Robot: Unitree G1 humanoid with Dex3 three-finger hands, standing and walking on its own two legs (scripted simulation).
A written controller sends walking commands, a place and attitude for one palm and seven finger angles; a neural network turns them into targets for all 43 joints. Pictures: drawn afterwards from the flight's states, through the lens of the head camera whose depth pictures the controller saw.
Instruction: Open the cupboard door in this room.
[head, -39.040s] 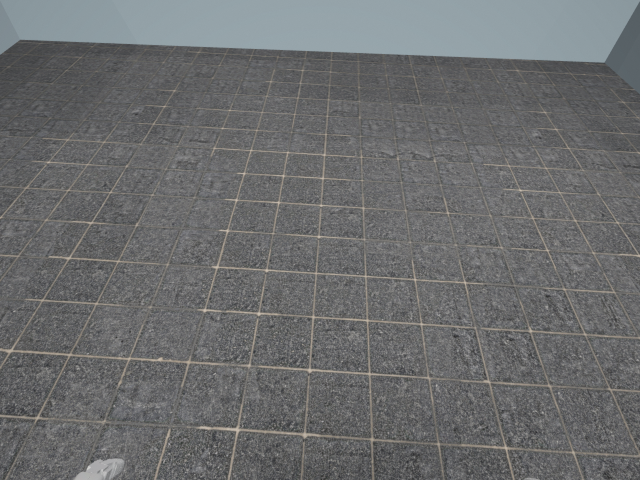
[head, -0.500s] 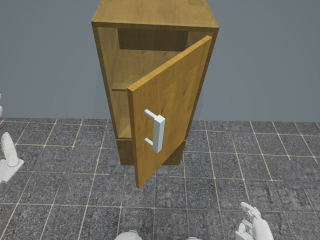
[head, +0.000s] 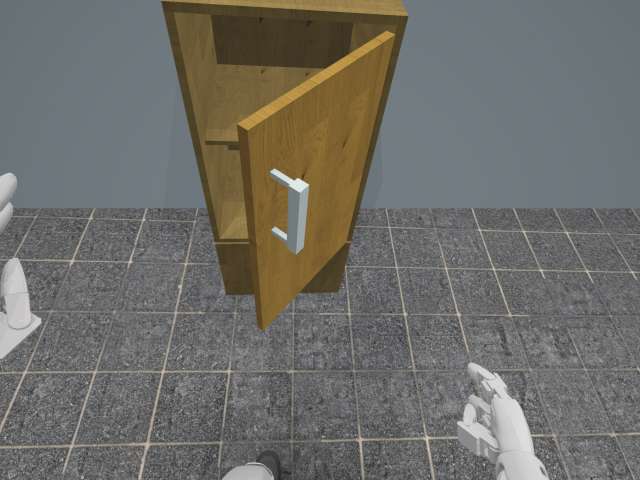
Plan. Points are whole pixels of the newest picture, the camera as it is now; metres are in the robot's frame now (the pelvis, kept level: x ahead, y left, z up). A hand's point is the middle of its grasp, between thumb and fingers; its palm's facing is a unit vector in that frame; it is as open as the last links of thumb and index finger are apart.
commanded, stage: stop stepping back and stand still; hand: left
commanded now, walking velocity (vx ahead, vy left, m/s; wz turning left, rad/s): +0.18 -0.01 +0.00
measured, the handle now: (287, 213) +0.49 +0.08 +0.00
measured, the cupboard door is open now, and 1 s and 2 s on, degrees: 48 48 48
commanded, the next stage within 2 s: let the arm hang, fingers relaxed in 0.64 s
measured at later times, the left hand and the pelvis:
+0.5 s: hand out of the picture +0.14 +0.26 +0.17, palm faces +0.42 -0.78 -0.47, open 7.5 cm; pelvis -0.07 -0.01 +0.00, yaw +1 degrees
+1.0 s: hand out of the picture -0.01 +0.15 -0.16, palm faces +0.06 -0.98 -0.18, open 7.4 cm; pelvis -0.08 -0.02 -0.01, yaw +5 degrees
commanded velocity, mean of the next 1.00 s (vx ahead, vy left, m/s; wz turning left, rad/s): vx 0.09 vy -0.01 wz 0.00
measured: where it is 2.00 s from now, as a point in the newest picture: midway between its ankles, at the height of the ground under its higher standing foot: outside the picture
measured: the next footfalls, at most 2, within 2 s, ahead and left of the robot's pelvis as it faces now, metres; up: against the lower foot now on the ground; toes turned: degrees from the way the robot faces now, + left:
left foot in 0.30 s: -0.01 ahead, +0.12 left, +0.00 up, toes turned +4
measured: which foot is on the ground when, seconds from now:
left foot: down 0.00-0.10, up 0.12-0.28, down 0.30-1.00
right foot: down 0.00-1.00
